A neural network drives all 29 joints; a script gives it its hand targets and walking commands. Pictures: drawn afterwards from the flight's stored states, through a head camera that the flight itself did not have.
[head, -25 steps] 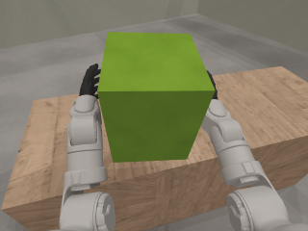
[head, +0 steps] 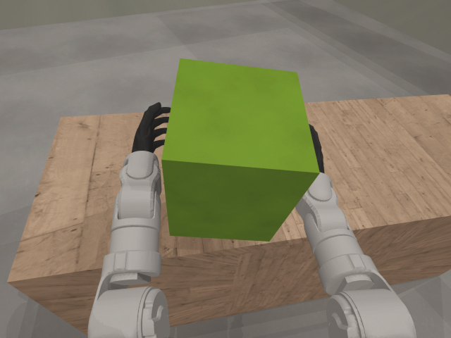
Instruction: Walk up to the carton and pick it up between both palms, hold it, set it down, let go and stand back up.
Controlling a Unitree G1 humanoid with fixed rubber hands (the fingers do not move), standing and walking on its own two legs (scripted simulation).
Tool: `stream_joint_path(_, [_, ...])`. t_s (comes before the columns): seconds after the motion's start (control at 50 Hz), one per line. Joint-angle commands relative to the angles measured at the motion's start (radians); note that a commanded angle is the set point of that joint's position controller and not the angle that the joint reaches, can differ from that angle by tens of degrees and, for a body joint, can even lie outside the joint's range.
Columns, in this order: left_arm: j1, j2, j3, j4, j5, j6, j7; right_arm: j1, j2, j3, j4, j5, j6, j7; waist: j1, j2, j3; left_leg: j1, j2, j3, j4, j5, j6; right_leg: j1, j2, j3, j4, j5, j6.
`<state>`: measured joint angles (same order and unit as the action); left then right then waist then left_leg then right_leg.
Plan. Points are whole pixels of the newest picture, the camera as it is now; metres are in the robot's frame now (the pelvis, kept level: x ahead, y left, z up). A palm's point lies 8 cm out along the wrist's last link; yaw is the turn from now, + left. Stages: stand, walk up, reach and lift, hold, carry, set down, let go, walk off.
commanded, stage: set down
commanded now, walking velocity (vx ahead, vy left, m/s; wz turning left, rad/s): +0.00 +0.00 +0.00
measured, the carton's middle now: (229, 159) +0.39 +0.02 +0.11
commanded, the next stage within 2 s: none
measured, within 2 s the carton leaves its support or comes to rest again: neither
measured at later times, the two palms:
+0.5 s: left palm (149, 152) +0.40 +0.16 +0.12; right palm (304, 169) +0.38 -0.13 +0.09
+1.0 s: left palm (152, 160) +0.41 +0.16 +0.08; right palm (300, 170) +0.40 -0.13 +0.07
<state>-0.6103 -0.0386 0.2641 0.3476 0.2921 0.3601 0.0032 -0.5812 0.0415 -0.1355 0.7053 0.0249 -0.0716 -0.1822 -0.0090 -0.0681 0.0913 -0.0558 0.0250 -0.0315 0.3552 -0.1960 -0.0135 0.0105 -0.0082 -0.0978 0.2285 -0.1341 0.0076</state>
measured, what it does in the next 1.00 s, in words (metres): stands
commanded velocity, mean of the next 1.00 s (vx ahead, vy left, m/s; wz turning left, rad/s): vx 0.00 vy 0.00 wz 0.00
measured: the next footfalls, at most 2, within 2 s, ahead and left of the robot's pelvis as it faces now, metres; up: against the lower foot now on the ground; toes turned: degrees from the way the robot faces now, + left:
none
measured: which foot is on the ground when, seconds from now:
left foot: down 0.00-1.00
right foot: down 0.00-1.00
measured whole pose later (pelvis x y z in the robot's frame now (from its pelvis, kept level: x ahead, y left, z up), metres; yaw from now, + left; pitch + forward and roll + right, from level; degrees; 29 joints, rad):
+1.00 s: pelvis +0.01 +0.00 +0.00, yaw -2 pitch +1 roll -1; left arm -0.72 -0.04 0.41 0.77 0.32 0.10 0.01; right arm -0.68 0.10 -0.44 0.92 -0.24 -0.16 -0.11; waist 0.05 -0.04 0.03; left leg -0.14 0.03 0.01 0.31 -0.18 -0.01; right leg -0.11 -0.01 -0.06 0.21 -0.12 0.01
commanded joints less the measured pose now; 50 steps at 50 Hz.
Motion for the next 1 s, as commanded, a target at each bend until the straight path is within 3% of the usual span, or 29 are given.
stream_joint_path(0.0, [-0.599,-0.606,-0.502,-0.09,-0.112,-0.092,-0.121,-0.815,0.472,0.388,-0.348,-0.005,-0.106,0.124,-0.03,0.116,-0.638,0.137,-0.045,0.077,0.004,0.466,-0.056,0.153,0.047,-0.031,0.033,0.284,0.014])
stream_joint_path(0.02, [-0.598,-0.606,-0.499,-0.093,-0.104,-0.095,-0.119,-0.815,0.47,0.385,-0.344,-0.005,-0.105,0.125,-0.015,0.133,-0.638,0.136,-0.046,0.078,0.005,0.468,-0.056,0.15,0.05,-0.031,0.034,0.28,0.013])
stream_joint_path(0.08, [-0.567,-0.614,-0.505,-0.103,-0.109,-0.102,-0.106,-0.78,0.461,0.391,-0.327,0.008,-0.103,0.125,-0.015,0.15,-0.655,0.175,-0.041,0.074,0.022,0.57,-0.068,0.132,0.056,-0.028,0.034,0.325,0.005])
stream_joint_path(0.22, [-0.493,-0.585,-0.404,-0.007,-0.063,-0.089,-0.134,-0.734,0.466,0.379,-0.261,0.004,-0.071,0.118,0.007,0.102,-0.52,0.096,-0.053,0.083,-0.001,0.527,-0.048,0.209,0.05,-0.014,0.039,0.392,0.021])
stream_joint_path(0.3, [-0.494,-0.578,-0.372,-0.002,-0.056,-0.084,-0.157,-0.727,0.472,0.365,-0.241,-0.009,-0.07,0.118,0.003,0.069,-0.502,0.097,-0.055,0.09,-0.003,0.528,-0.041,0.21,0.052,-0.02,0.051,0.412,0.028])
stream_joint_path(0.38, [-0.584,-0.626,-0.442,-0.058,-0.11,-0.139,-0.14,-0.783,0.519,0.388,-0.33,-0.005,-0.107,0.12,-0.014,0.091,-0.663,0.137,-0.055,0.084,0.038,0.634,-0.062,0.208,0.06,-0.022,0.068,0.493,0.027])
stream_joint_path(0.48, [-0.635,-0.635,-0.47,-0.004,-0.119,-0.194,-0.114,-0.796,0.537,0.375,-0.31,-0.042,-0.118,0.128,-0.006,0.097,-0.722,0.121,-0.05,0.083,0.032,0.581,-0.062,0.178,0.056,-0.017,0.065,0.461,0.02])
stream_joint_path(0.56, [-0.614,-0.6,-0.376,0.158,-0.076,-0.196,-0.129,-0.782,0.505,0.262,-0.165,-0.11,-0.102,0.144,0.004,0.079,-0.578,0.037,-0.042,0.1,-0.033,0.35,-0.04,0.14,0.038,-0.012,0.032,0.269,0.013])
stream_joint_path(0.6, [-0.628,-0.584,-0.322,0.208,-0.06,-0.202,-0.138,-0.786,0.501,0.209,-0.12,-0.14,-0.1,0.155,0.02,0.077,-0.543,0.001,-0.038,0.11,-0.054,0.298,-0.032,0.127,0.033,-0.015,0.024,0.215,0.008])
stream_joint_path(0.72, [-0.681,-0.594,-0.252,0.257,-0.024,-0.258,-0.125,-0.816,0.515,0.12,-0.049,-0.192,-0.14,0.19,0.043,0.113,-0.629,0.055,-0.036,0.13,-0.034,0.421,-0.054,0.124,0.043,-0.026,0.03,0.257,0.003])
stream_joint_path(0.86, [-0.688,-0.553,-0.156,0.334,0.015,-0.297,-0.124,-0.797,0.51,0.008,0.04,-0.278,-0.152,0.217,0.055,0.112,-0.575,0.001,-0.033,0.149,-0.062,0.357,-0.044,0.13,0.034,-0.02,0.019,0.198,0.001])
stream_joint_path(0.98, [-0.715,-0.562,-0.191,0.33,-0.008,-0.363,-0.106,-0.794,0.537,0.03,0.043,-0.314,-0.2,0.212,0.044,0.099,-0.726,0.042,-0.033,0.149,-0.012,0.513,-0.052,0.147,0.038,-0.023,0.055,0.374,0.008])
